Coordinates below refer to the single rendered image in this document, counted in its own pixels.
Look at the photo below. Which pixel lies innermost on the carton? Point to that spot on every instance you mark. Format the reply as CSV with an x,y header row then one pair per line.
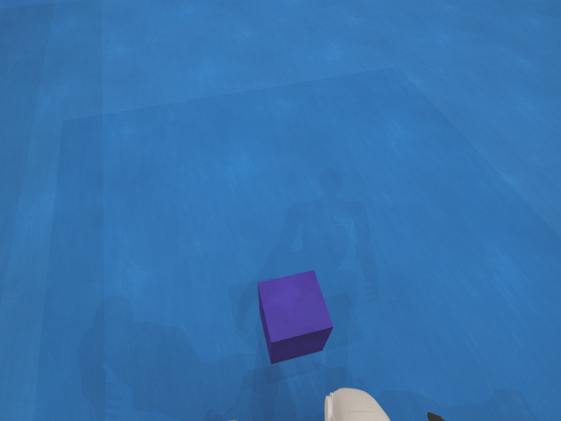
x,y
294,316

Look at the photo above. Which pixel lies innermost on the right robot thigh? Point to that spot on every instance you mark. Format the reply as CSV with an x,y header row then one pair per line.
x,y
352,405

